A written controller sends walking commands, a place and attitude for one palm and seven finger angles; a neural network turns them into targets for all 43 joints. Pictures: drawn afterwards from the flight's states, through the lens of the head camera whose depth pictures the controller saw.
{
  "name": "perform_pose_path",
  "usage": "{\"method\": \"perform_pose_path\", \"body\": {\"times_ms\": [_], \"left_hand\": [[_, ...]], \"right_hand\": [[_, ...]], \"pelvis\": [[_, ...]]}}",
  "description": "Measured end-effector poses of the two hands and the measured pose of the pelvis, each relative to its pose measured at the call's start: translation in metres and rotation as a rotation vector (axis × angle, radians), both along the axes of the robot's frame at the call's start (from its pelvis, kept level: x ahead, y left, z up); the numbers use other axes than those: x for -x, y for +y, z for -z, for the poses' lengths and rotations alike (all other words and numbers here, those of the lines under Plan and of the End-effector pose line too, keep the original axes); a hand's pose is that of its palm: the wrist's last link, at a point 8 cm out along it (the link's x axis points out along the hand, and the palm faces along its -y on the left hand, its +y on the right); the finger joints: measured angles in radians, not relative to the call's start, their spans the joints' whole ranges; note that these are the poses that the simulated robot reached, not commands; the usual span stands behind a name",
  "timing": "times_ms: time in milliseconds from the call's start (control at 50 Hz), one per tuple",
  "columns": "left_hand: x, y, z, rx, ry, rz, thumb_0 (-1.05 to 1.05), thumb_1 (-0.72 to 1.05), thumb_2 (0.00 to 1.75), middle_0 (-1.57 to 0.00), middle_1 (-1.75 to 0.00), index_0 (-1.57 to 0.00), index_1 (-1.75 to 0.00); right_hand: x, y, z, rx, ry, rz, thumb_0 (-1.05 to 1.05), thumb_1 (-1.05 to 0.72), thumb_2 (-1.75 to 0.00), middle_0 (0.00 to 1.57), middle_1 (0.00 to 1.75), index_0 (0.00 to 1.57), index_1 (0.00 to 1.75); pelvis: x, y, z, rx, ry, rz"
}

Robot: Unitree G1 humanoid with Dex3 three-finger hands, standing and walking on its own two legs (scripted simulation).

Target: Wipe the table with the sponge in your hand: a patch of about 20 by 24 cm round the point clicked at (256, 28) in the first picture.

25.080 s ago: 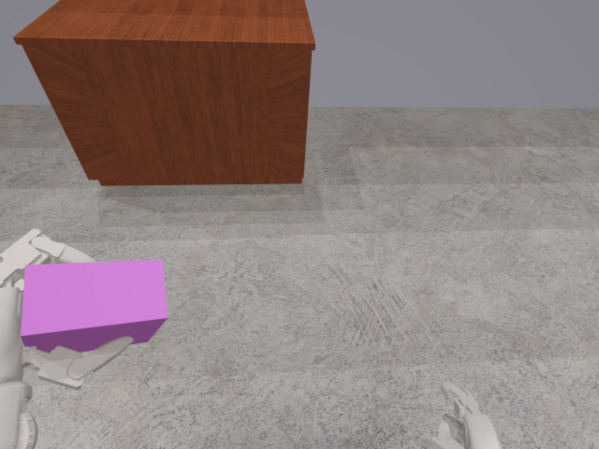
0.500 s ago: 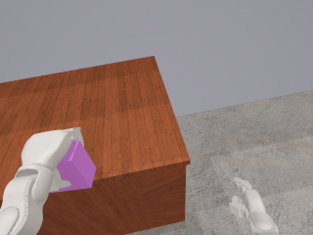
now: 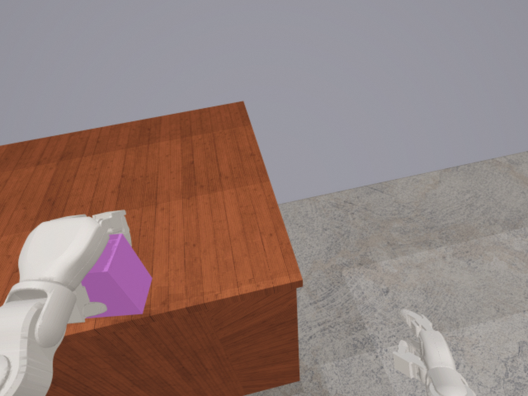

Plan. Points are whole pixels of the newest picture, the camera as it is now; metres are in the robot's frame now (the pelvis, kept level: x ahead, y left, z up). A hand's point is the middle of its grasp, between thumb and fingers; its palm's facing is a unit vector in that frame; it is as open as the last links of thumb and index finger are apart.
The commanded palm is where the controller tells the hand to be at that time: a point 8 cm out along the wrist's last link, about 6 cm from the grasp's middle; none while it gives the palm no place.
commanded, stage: move the sponge above the wiping area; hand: left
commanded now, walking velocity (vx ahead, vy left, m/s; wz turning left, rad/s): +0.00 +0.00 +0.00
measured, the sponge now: (100, 285) +0.22 +0.28 +0.09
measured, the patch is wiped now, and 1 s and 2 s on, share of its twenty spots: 0.00 0.00 0.00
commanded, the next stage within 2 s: none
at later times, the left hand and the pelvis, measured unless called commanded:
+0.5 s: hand (78, 251) +0.24 +0.30 +0.14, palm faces +0.18 -0.05 -0.98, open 10.2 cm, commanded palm +0.19 +0.28 +0.19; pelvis +0.00 +0.01 +0.00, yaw +0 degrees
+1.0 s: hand (92, 242) +0.26 +0.30 +0.13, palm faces +0.14 -0.08 -0.99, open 10.2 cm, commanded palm +0.22 +0.28 +0.18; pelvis +0.00 +0.01 +0.00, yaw +0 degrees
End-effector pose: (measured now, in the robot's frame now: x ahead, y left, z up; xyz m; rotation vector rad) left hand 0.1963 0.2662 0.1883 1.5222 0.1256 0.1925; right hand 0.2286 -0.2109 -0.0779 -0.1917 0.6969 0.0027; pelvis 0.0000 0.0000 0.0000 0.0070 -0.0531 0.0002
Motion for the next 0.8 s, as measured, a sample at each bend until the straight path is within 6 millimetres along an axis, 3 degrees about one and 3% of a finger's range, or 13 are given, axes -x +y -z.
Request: {"method": "perform_pose_path", "body": {"times_ms": [100, 180, 240, 300, 360, 400, 500, 580, 640, 720, 800], "left_hand": [[0.0, 0.031, -0.019, 0.004, -0.116, -0.151, 0.0, -0.52, 1.02, -0.73, -1.34, -0.74, -1.33], [0.001, 0.045, -0.005, 0.053, -0.047, -0.266, 0.0, -0.52, 1.02, -0.72, -1.34, -0.73, -1.33], [0.001, 0.034, 0.017, 0.089, 0.064, -0.235, 0.0, -0.52, 1.02, -0.72, -1.34, -0.73, -1.34], [-0.001, 0.01, 0.032, 0.1, 0.127, -0.106, 0.0, -0.52, 1.02, -0.73, -1.34, -0.74, -1.34], [-0.001, -0.008, 0.03, 0.068, 0.095, 0.027, 0.0, -0.52, 1.02, -0.73, -1.34, -0.74, -1.33], [-0.003, -0.008, 0.021, 0.029, 0.028, 0.06, 0.0, -0.52, 1.02, -0.73, -1.34, -0.74, -1.33], [-0.01, 0.025, -0.005, 0.019, -0.132, -0.09, 0.0, -0.52, 1.02, -0.73, -1.34, -0.74, -1.33], [-0.009, 0.044, -0.003, 0.075, -0.117, -0.232, 0.0, -0.51, 1.02, -0.73, -1.34, -0.74, -1.34], [-0.008, 0.036, 0.018, 0.118, -0.014, -0.235, 0.0, -0.51, 1.02, -0.73, -1.34, -0.74, -1.34], [-0.013, 0.01, 0.047, 0.114, 0.12, -0.123, 0.0, -0.51, 1.02, -0.73, -1.34, -0.74, -1.34], [-0.023, -0.005, 0.045, 0.045, 0.089, 0.0, 0.0, -0.52, 1.02, -0.73, -1.34, -0.74, -1.33]], "right_hand": [[0.003, 0.001, 0.004, -0.028, 0.024, 0.009, 0.01, -0.91, -0.89, 0.19, 0.3, 0.2, 0.3], [0.002, 0.002, 0.006, -0.031, 0.024, 0.015, 0.01, -0.91, -0.89, 0.2, 0.3, 0.2, 0.3], [0.0, 0.003, 0.006, -0.018, 0.012, 0.012, 0.01, -0.91, -0.89, 0.2, 0.3, 0.2, 0.3], [-0.003, 0.008, 0.005, 0.001, -0.002, 0.0, 0.01, -0.91, -0.89, 0.2, 0.3, 0.2, 0.3], [-0.003, 0.014, 0.002, 0.008, -0.003, -0.009, 0.01, -0.91, -0.89, 0.19, 0.3, 0.2, 0.3], [-0.002, 0.019, 0.0, -0.001, 0.001, -0.011, 0.01, -0.91, -0.89, 0.19, 0.3, 0.2, 0.3], [0.003, 0.026, 0.0, -0.043, 0.028, -0.009, 0.01, -0.91, -0.89, 0.2, 0.3, 0.2, 0.3], [0.004, 0.027, 0.001, -0.058, 0.028, -0.005, 0.01, -0.9, -0.89, 0.2, 0.3, 0.2, 0.3], [0.003, 0.026, 0.001, -0.049, 0.015, -0.004, 0.01, -0.9, -0.89, 0.2, 0.3, 0.2, 0.3], [0.002, 0.026, 0.001, -0.015, 0.011, -0.015, 0.01, -0.91, -0.89, 0.2, 0.3, 0.2, 0.3], [0.005, 0.025, 0.0, 0.006, 0.02, -0.015, 0.01, -0.91, -0.89, 0.2, 0.3, 0.2, 0.3]], "pelvis": [[-0.003, 0.0, 0.0, 0.002, 0.0, -0.002], [-0.002, 0.004, 0.0, 0.0, 0.008, -0.01], [0.0, 0.008, 0.0, -0.001, 0.015, -0.015], [0.001, 0.011, 0.0, 0.0, 0.018, -0.018], [0.0, 0.012, 0.0, 0.001, 0.013, -0.009], [0.0, 0.012, 0.0, 0.003, 0.011, -0.005], [0.0, 0.013, -0.001, 0.005, 0.003, 0.0], [0.003, 0.016, -0.001, 0.004, 0.002, -0.007], [0.006, 0.019, -0.001, 0.003, 0.003, -0.014], [0.01, 0.021, -0.001, 0.002, 0.005, -0.019], [0.01, 0.019, -0.001, 0.002, 0.002, -0.007]]}}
